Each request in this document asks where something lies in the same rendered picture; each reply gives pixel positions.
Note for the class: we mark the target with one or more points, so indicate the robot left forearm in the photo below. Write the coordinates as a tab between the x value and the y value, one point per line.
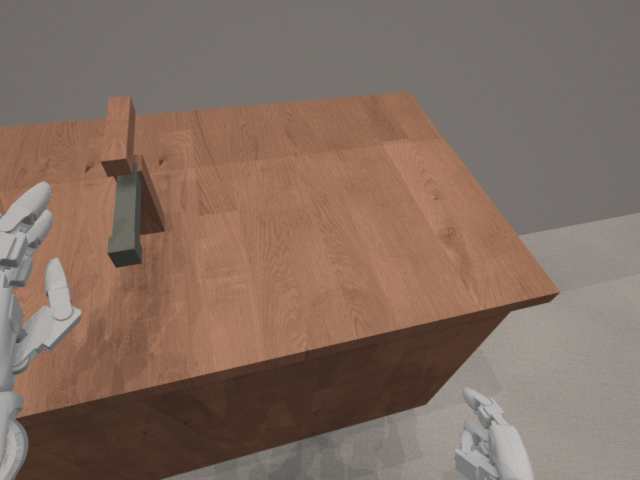
13	437

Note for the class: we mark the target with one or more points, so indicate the right robot hand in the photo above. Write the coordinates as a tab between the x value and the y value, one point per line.
502	454

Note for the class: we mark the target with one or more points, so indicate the left robot hand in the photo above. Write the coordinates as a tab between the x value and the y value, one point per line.
22	229

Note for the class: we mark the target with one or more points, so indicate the counter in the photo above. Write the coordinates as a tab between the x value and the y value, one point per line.
306	266

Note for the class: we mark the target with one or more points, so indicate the tap lever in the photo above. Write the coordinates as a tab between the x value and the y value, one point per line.
124	248

